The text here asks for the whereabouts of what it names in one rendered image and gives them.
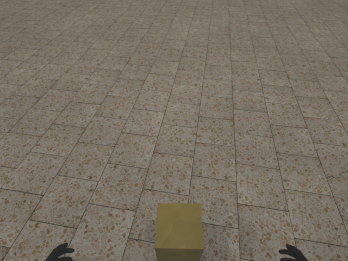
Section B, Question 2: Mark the carton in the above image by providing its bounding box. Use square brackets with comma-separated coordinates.
[155, 203, 204, 261]

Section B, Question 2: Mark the robot left hand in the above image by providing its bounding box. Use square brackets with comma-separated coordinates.
[45, 243, 74, 261]

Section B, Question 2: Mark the robot right hand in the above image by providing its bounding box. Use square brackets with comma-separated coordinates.
[279, 244, 308, 261]

